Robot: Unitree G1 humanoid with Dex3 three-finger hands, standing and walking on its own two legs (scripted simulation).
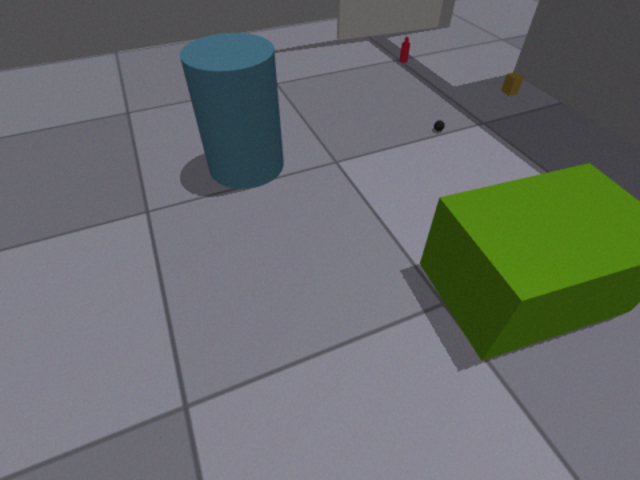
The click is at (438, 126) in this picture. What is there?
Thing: free ball
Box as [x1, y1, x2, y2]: [434, 120, 444, 130]
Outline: 442,121 439,120 435,122 434,128 436,130 440,130 443,128 444,124
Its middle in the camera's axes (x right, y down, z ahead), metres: +0.69 -0.67 +2.27
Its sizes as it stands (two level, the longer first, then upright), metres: 0.059 0.059 0.059
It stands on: the floor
